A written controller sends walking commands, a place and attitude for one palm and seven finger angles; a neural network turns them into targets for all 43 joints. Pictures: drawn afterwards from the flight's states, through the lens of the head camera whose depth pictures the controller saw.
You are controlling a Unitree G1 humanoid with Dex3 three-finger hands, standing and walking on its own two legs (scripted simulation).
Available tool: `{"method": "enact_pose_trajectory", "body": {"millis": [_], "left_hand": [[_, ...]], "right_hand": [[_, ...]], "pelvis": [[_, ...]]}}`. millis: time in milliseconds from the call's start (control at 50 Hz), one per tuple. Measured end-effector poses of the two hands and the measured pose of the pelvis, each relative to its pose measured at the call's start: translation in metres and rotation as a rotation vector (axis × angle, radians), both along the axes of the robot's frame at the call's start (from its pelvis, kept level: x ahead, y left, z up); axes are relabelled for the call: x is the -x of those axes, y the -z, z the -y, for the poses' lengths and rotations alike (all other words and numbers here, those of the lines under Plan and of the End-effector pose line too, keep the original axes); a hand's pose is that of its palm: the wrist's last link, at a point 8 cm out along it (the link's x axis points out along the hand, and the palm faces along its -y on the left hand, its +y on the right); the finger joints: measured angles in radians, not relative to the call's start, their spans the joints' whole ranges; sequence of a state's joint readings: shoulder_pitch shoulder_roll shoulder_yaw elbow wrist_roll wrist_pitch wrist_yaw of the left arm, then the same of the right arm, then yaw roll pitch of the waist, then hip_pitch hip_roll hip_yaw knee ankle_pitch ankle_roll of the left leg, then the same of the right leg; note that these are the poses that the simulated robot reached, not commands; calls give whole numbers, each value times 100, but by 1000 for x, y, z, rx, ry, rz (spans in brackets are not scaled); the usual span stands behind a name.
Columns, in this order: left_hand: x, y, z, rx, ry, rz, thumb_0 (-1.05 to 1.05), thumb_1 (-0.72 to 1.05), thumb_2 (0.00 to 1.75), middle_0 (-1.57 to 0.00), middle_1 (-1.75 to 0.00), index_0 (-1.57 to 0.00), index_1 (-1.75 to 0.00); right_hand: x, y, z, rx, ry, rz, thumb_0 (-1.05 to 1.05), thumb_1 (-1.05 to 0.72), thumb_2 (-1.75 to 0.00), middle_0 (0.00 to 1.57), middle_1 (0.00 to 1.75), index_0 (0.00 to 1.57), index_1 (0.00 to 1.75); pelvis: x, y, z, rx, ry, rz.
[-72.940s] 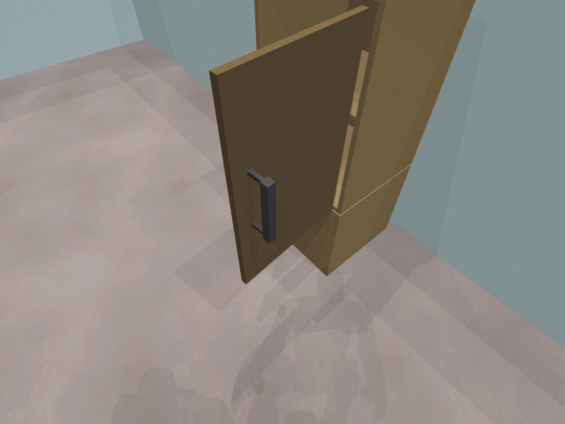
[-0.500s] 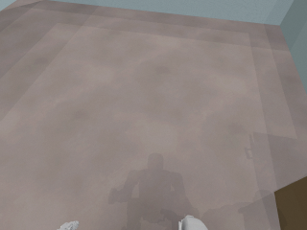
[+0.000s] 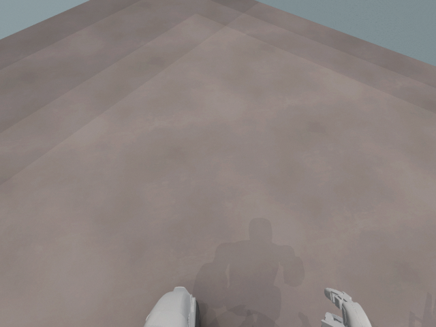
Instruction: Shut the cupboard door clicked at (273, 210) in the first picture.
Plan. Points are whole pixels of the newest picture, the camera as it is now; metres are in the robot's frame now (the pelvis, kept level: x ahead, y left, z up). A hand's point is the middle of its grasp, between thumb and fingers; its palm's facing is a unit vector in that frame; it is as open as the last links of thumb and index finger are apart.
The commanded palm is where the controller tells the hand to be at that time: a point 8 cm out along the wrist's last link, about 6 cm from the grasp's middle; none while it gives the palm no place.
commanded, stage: walk to a spot facing it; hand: left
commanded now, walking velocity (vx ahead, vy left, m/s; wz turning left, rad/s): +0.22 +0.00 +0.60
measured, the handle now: out of the picture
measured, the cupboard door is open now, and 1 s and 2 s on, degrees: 3 3 3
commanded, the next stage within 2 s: turn to face it in 0.12 s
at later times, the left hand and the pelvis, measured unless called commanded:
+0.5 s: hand (138, 253) +0.26 +0.21 -0.16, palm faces +0.08 -0.98 -0.20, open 7.4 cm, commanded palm none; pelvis +0.18 +0.02 +0.00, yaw +3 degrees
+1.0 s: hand (135, 219) +0.35 +0.24 -0.17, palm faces -0.13 -0.97 -0.21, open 7.4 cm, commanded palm none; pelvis +0.24 +0.05 +0.00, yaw -13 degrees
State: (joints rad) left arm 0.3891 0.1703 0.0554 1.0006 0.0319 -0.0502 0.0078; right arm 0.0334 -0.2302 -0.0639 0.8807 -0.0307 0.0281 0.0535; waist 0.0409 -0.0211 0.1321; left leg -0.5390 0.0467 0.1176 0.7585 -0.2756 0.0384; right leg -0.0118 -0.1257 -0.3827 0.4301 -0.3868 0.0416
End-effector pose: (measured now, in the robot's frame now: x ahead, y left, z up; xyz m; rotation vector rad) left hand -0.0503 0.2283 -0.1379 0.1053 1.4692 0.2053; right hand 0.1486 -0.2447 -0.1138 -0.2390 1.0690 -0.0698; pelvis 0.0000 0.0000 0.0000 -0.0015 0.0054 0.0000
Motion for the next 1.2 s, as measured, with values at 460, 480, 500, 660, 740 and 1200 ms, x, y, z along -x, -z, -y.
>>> {"method": "enact_pose_trajectory", "body": {"millis": [460,480,500,660,740,1200], "left_hand": [[-284,-12,-41,-37,24,320,0,91,90,-19,-30,-20,-30],[-292,-11,-35,-30,38,310,0,91,90,-19,-30,-20,-30],[-299,-8,-29,-24,53,298,0,91,90,-19,-30,-20,-30],[-324,1,1,-13,105,213,0,92,90,-20,-30,-20,-30],[-328,-3,-9,-24,117,174,0,92,90,-20,-30,-21,-30],[-479,-19,-36,-12,446,297,0,91,90,-19,-30,-20,-30]], "right_hand": [[-47,14,-43,7,61,-233,0,-91,-90,20,30,20,30],[-46,17,-41,0,81,-248,0,-91,-90,20,30,20,30],[-45,22,-39,-6,102,-263,0,-91,-90,20,30,20,30],[-63,36,-19,-19,215,-310,1,-91,-90,20,30,20,30],[-93,25,-14,-8,222,-248,1,-91,-90,20,30,20,30],[-86,0,-23,45,439,-96,0,-90,-90,20,30,21,30]], "pelvis": [[-162,-7,-22,2,-88,14],[-169,-5,-20,-1,-74,16],[-175,-3,-17,-4,-59,17],[-206,4,-5,11,27,2],[-215,-2,-7,5,57,-13],[-246,-5,-40,38,362,2]]}}
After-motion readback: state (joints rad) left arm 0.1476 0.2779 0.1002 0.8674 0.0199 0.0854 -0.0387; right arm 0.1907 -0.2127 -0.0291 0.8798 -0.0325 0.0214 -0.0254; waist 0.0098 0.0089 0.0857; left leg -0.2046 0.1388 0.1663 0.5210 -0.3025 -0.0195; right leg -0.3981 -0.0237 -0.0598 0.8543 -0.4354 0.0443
